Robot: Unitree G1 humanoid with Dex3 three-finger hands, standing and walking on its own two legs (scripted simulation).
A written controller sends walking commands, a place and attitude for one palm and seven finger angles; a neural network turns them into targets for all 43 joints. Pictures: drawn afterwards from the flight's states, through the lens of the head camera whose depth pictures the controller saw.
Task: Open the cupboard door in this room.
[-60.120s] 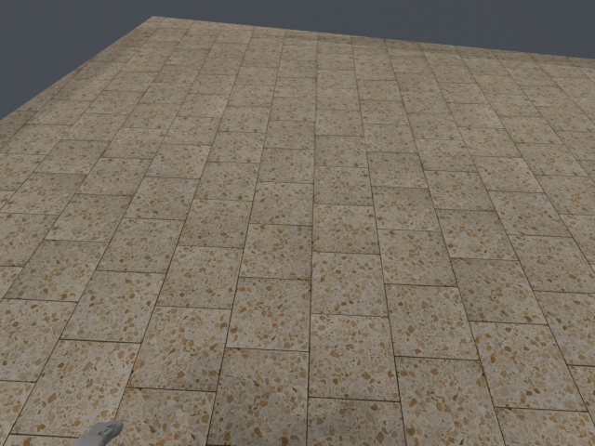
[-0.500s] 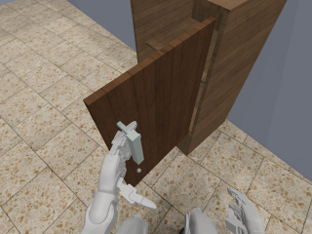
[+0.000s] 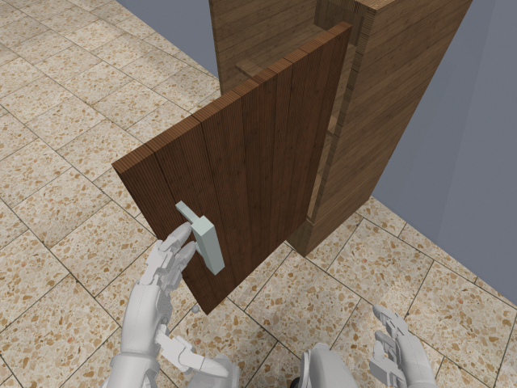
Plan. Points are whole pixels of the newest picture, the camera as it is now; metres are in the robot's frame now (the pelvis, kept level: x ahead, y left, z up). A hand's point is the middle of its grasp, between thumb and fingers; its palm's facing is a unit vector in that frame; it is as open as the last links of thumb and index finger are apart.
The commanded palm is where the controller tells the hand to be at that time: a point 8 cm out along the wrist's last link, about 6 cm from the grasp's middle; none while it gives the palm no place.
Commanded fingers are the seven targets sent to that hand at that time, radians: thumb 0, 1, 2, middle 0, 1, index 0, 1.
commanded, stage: slide the hand sideways off the handle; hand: left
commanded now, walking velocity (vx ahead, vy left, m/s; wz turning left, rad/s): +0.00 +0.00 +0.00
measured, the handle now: (200, 239) +0.32 +0.11 +0.05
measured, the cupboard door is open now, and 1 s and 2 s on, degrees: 94 93 93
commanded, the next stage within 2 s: draw the hand back to the body in 0.42 s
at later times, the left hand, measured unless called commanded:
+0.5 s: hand (140, 345) +0.18 +0.16 +0.04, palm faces +0.01 -1.00 -0.03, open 16.3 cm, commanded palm +0.15 +0.22 +0.04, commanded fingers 0.00 -0.50 0.30 -0.15 -0.30 -0.15 -0.30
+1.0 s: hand (79, 321) +0.19 +0.20 +0.12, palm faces +0.01 -1.00 -0.06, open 16.3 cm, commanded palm +0.15 +0.26 +0.14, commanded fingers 0.00 -0.32 0.38 -0.16 -0.30 -0.16 -0.30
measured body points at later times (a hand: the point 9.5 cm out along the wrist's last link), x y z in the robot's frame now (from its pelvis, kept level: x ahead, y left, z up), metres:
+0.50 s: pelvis +0.00 +0.00 -0.02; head +0.07 +0.00 +0.43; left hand +0.17 +0.22 +0.04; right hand +0.21 -0.23 -0.09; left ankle -0.01 +0.11 -0.64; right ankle +0.06 -0.10 -0.64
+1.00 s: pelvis +0.01 +0.03 +0.03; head +0.04 +0.04 +0.48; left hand +0.18 +0.26 +0.12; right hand +0.19 -0.20 -0.02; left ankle -0.01 +0.11 -0.64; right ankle +0.06 -0.10 -0.64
